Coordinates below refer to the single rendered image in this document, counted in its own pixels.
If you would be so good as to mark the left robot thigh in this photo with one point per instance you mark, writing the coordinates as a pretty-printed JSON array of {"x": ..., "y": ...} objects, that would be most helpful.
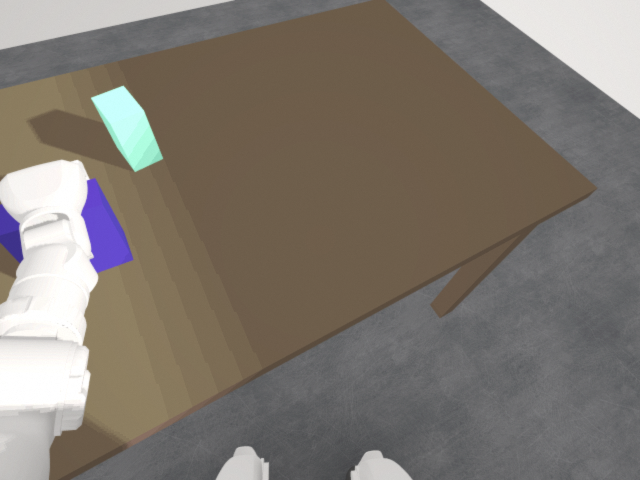
[{"x": 244, "y": 467}]

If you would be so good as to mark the table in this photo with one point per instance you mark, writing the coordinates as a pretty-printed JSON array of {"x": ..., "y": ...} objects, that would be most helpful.
[{"x": 315, "y": 171}]

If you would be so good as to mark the robot left upper arm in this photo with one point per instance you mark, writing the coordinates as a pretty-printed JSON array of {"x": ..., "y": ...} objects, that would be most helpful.
[{"x": 43, "y": 391}]

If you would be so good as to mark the robot left forearm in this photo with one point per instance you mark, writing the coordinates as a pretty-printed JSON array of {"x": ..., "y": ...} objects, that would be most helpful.
[{"x": 51, "y": 292}]

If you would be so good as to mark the left robot hand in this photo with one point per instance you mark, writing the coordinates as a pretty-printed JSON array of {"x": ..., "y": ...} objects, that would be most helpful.
[{"x": 58, "y": 183}]

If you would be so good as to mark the robot left shin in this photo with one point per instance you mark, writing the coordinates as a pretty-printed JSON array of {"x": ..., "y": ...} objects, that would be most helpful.
[{"x": 245, "y": 450}]

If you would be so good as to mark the sponge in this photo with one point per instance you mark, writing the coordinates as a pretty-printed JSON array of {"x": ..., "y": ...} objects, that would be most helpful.
[{"x": 109, "y": 245}]

